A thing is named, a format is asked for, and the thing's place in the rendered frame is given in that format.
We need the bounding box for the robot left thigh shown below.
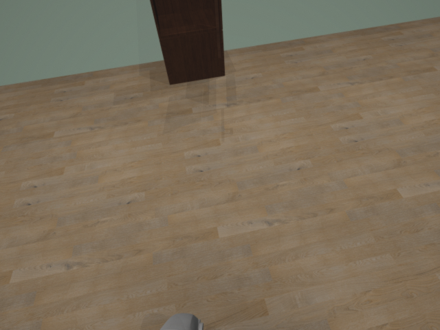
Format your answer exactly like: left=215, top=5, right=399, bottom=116
left=160, top=313, right=204, bottom=330

